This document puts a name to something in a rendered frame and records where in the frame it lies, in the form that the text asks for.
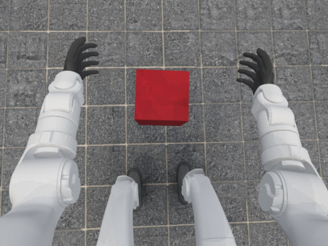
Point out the carton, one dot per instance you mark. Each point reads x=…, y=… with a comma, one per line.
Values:
x=161, y=97

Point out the robot right upper arm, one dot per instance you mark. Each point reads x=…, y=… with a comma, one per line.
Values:
x=298, y=202

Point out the robot right foot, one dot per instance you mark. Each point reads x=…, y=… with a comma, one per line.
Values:
x=182, y=169

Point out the robot right hand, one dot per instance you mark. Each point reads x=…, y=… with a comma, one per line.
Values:
x=263, y=69

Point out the robot right forearm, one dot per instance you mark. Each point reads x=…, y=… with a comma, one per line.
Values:
x=278, y=134

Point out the robot left upper arm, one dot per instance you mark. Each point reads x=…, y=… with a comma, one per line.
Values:
x=40, y=191

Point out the robot left hand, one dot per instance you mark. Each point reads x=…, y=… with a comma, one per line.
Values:
x=74, y=59

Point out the robot right thigh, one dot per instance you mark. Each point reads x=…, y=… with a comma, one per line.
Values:
x=211, y=225

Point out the robot left forearm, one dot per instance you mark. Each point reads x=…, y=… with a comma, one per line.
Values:
x=58, y=121

